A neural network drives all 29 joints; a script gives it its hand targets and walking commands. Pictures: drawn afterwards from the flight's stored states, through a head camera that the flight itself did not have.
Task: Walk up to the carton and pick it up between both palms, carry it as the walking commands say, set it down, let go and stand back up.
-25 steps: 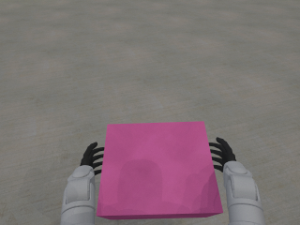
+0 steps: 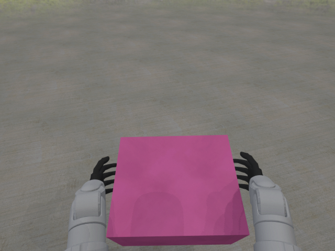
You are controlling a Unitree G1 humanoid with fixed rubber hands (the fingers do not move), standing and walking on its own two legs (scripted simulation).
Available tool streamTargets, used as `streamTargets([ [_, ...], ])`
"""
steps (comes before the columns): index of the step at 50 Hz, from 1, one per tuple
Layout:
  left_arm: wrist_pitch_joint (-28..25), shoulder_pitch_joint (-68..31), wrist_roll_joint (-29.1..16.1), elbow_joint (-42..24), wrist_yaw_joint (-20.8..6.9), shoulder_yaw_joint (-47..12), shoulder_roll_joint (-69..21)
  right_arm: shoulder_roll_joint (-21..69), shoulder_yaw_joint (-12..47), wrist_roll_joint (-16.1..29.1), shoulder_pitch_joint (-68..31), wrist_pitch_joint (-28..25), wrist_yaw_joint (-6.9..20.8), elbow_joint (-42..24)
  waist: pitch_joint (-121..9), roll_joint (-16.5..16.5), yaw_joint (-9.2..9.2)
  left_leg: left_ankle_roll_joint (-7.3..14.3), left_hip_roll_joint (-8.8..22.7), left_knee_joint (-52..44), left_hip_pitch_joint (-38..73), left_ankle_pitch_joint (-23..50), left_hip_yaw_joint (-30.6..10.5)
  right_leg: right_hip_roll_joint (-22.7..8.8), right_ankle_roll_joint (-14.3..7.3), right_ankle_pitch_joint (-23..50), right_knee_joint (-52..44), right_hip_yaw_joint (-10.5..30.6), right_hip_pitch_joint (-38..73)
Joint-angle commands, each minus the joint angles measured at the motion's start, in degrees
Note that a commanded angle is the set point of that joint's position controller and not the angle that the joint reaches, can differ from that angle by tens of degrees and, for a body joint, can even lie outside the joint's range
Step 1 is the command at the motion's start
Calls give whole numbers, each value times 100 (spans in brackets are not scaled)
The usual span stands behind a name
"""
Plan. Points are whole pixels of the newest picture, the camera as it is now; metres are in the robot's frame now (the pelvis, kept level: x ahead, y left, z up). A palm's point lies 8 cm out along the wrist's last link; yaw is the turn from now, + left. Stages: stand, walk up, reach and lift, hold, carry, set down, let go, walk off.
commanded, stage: reach and lift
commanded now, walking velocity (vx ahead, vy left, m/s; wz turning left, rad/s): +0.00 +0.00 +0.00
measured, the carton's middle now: (175, 190) +0.32 +0.00 -0.02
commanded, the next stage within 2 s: hold in 0.56 s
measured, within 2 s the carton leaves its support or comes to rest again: neither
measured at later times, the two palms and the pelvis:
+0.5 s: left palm (98, 189) +0.29 +0.19 +0.04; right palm (253, 184) +0.29 -0.19 +0.05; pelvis +0.01 +0.00 +0.00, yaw +0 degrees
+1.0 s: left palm (97, 191) +0.28 +0.19 +0.04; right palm (254, 186) +0.29 -0.19 +0.05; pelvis +0.01 +0.00 +0.00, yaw +0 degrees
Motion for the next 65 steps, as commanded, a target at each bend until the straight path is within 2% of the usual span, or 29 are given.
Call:
streamTargets([
  [1, -278, -3070, -1667, -325, -1665, -3371, -4674, 4968, 3012, 1642, -2728, -238, 1460, -320, -1429, -202, 4, -56, -561, -248, 123, 661, 96, 539, -1, 850, -94, -22, 805],
  [5, -260, -3075, -1640, -441, -1674, -3457, -4625, 4831, 2952, 1634, -2617, -239, 1419, -388, -1318, 70, -1, -88, -565, -278, 129, 555, 97, 545, -21, 702, -138, -6, 763],
  [6, -275, -2981, -1626, -311, -1675, -3399, -4703, 4842, 3027, 1651, -2784, -250, 1422, -470, -1333, -245, 8, -39, -548, -274, 111, 499, 51, 568, -9, 570, -136, -26, 716],
  [8, -281, -2885, -1610, -395, -1645, -3390, -4577, 4870, 3117, 1687, -2653, -237, 1415, -452, -1234, -263, 69, -34, -549, -288, 86, 539, 79, 552, 19, 658, -151, -25, 713],
  [11, -280, -2939, -1618, -528, -1654, -3546, -4630, 4827, 3065, 1699, -2696, -290, 1377, -619, -1402, 173, 13, -89, -626, -231, 180, 669, 117, 529, -16, 829, -158, 15, 771],
  [12, -283, -2833, -1686, -605, -1639, -3571, -4651, 4883, 3111, 1707, -2594, -258, 1387, -593, -1419, -113, 33, -57, -548, -223, 194, 753, 44, 564, -10, 809, -129, -7, 732],
  [14, -277, -2885, -1700, -578, -1627, -3612, -4652, 4868, 3087, 1686, -2471, -260, 1391, -499, -1347, 137, 23, -71, -568, -245, 182, 633, 67, 551, -45, 755, -121, 38, 723],
  [17, -329, -2794, -1785, -887, -1576, -3819, -4680, 4836, 3266, 1731, -2342, -301, 1372, -759, -1596, -76, -24, -79, -558, -201, 382, 1131, 14, 610, -11, 1140, -100, 6, 754],
  [19, -270, -2551, -1771, -896, -1557, -3822, -4681, 4798, 3245, 1756, -2082, -273, 1324, -777, -1479, 218, -32, -115, -604, -165, 458, 1429, 35, 568, -27, 1459, -109, 70, 835],
  [21, -256, -2382, -1733, -824, -1535, -3731, -4585, 4744, 3290, 1732, -2034, -235, 1323, -765, -1377, -189, -29, -59, -563, -239, 424, 1160, -23, 585, 2, 1188, -175, 53, 751],
  [23, -244, -2307, -1701, -857, -1525, -3767, -4594, 4735, 3384, 1813, -2138, -259, 1323, -916, -1297, 128, 42, -92, -621, -251, 366, 1171, 51, 572, -13, 1251, -167, 51, 843],
  [24, -273, -2365, -1784, -985, -1518, -3816, -4526, 4709, 3377, 1747, -1981, -237, 1318, -883, -1335, -269, -24, -68, -561, -272, 370, 1315, -33, 619, 1, 1303, -177, 16, 784],
  [26, -282, -2336, -1817, -999, -1488, -3899, -4614, 4711, 3395, 1812, -2047, -285, 1320, -993, -1418, 7, -10, -82, -554, -234, 446, 1280, -46, 610, -36, 1200, -123, 51, 738],
  [27, -296, -2347, -1813, -1157, -1457, -3926, -4513, 4764, 3377, 1787, -1894, -258, 1308, -877, -1422, -109, -47, -62, -581, -214, 507, 1344, -37, 580, -11, 1322, -139, 65, 696],
  [28, -277, -2337, -1757, -1050, -1458, -3907, -4546, 4708, 3320, 1801, -1913, -266, 1312, -842, -1309, 263, -39, -105, -609, -231, 424, 1148, 1, 561, -41, 1134, -150, 65, 697],
  [30, -291, -2044, -1796, -1004, -1433, -3877, -4551, 4647, 3508, 1850, -1953, -275, 1297, -1094, -1323, -168, 27, -71, -555, -198, 517, 1395, -60, 604, -6, 1234, -129, 43, 609],
  [31, -283, -2181, -1825, -1053, -1429, -3947, -4543, 4656, 3436, 1850, -1952, -271, 1305, -991, -1308, 52, 16, -91, -559, -218, 471, 1243, -35, 576, -14, 1175, -117, 70, 647],
  [32, -283, -2314, -1840, -1100, -1426, -3908, -4519, 4630, 3394, 1768, -2020, -253, 1305, -978, -1370, -252, -11, -81, -564, -240, 517, 1185, -28, 617, -2, 1126, -143, 26, 648],
  [36, -247, -2295, -1727, -848, -1437, -3848, -4525, 4625, 3286, 1778, -2031, -249, 1337, -753, -1185, 126, 38, -91, -562, -282, 343, 628, -10, 571, -53, 641, -156, 47, 569],
  [37, -244, -2210, -1760, -685, -1440, -3831, -4626, 4612, 3305, 1781, -2193, -270, 1336, -850, -1183, -154, -2, -54, -556, -294, 417, 673, -28, 598, -43, 612, -171, 52, 466],
  [38, -291, -2417, -1753, -846, -1456, -3888, -4560, 4640, 3289, 1757, -2002, -275, 1343, -749, -1132, 80, 5, -93, -593, -263, 339, 736, -2, 578, -45, 704, -161, 20, 502],
  [42, -272, -2277, -1734, -791, -1460, -3795, -4549, 4624, 3317, 1814, -2083, -277, 1351, -824, -1169, 126, 59, -95, -576, -259, 305, 817, 16, 574, -34, 819, -141, 19, 595],
  [44, -288, -2352, -1795, -708, -1488, -3777, -4594, 4700, 3346, 1757, -2111, -261, 1334, -764, -1095, -234, -2, -52, -583, -299, 317, 711, 27, 569, -4, 705, -203, -12, 516],
  [50, -295, -2462, -1775, -781, -1503, -3879, -4643, 4717, 3265, 1785, -2072, -293, 1332, -738, -1296, 251, 39, -106, -610, -253, 313, 770, 8, 575, -67, 776, -135, 19, 683],
  [57, -338, -2517, -1878, -742, -1511, -3798, -4628, 4825, 3368, 1776, -2108, -276, 1352, -711, -1238, -305, 5, -39, -581, -283, 318, 795, -29, 586, -5, 780, -156, -34, 571],
  [60, -308, -2601, -1748, -684, -1532, -3757, -4576, 4701, 3213, 1749, -2209, -299, 1370, -628, -1136, 144, 40, -79, -607, -286, 137, 523, 40, 554, -49, 577, -149, -15, 567],
  [61, -257, -2641, -2139, -904, -1454, -3982, -4616, 4860, 3611, 2163, -2508, -230, 1286, -1060, -2070, 4, 134, -52, 718, 794, 185, 1131, -31, -858, -46, 841, 1202, -201, 37],
  [62, -254, -2810, -2240, -1093, -1422, -4079, -4728, 4948, 3692, 2250, -2430, -192, 1247, -1152, -2410, -68, 117, -7, 776, 1108, 95, 1450, -90, -874, -47, 1047, 1345, -138, 64],
  [65, 11, -2621, -2230, -988, -1364, -4140, -4801, 4987, 3968, 2371, -2474, 49, 1175, -1174, -1783, -135, 93, 72, 666, 1498, -840, 940, -94, -997, -1, 978, 1472, -120, -411],
])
